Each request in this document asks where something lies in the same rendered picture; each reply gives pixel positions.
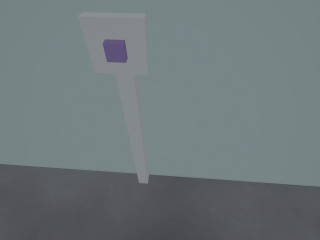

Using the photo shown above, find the panel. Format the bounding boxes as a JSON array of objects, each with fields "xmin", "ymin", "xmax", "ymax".
[{"xmin": 78, "ymin": 12, "xmax": 149, "ymax": 184}]

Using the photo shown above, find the button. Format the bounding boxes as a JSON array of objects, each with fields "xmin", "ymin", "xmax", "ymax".
[{"xmin": 103, "ymin": 39, "xmax": 128, "ymax": 63}]

